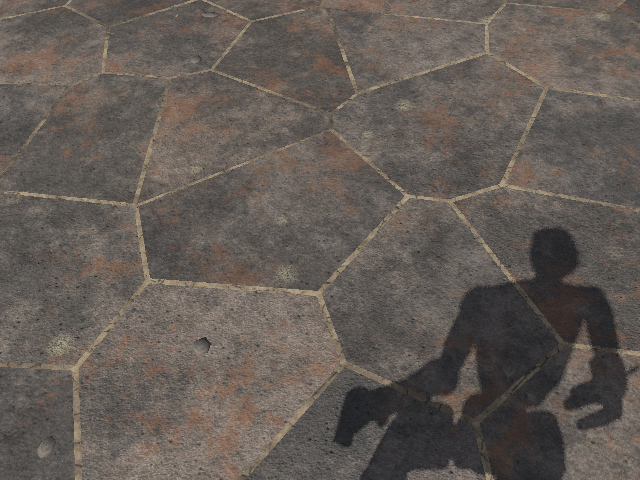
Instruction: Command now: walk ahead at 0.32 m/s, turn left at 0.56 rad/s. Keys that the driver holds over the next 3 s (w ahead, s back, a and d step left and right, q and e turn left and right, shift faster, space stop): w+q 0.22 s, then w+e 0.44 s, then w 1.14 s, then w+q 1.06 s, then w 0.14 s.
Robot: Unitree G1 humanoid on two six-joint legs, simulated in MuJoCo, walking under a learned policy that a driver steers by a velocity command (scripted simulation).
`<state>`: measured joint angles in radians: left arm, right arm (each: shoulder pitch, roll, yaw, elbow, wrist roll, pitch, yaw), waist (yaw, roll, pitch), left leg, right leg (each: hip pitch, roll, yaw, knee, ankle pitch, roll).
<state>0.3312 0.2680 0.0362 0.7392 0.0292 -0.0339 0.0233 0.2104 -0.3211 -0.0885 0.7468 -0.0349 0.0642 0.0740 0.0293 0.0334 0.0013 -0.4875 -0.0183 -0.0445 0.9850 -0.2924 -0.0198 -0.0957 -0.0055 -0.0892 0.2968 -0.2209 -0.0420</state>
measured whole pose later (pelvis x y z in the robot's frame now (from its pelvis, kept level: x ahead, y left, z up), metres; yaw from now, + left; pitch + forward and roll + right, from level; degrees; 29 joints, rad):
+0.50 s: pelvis +0.19 +0.11 +0.00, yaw +7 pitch +0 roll +0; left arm 0.29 0.28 0.05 0.84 0.02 -0.01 -0.05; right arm 0.34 -0.23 -0.02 0.81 -0.02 -0.06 0.01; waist 0.01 -0.05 0.03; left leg -0.02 -0.07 0.09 0.26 -0.25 0.09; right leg -0.64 -0.06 0.04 1.09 -0.16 -0.03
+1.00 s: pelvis +0.47 +0.11 -0.01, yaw -2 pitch -1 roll -1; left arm 0.34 0.25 0.04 0.95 0.00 -0.07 -0.01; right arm 0.22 -0.25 -0.01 0.84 -0.04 -0.04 0.02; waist 0.00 0.02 0.04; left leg -0.59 0.12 -0.02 1.07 -0.23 0.02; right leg -0.09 0.14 -0.05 0.29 -0.19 -0.14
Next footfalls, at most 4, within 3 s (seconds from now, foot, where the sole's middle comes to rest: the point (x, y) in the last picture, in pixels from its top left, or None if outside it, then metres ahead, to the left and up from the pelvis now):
0.24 left None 0.15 0.16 -0.79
0.76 right None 0.49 0.07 -0.79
1.28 left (264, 350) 0.82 0.23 -0.79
1.82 right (345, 258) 1.11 0.03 -0.79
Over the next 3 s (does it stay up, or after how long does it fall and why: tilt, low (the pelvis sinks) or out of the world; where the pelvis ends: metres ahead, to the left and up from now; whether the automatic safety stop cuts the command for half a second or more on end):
stays up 1.57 0.23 -0.03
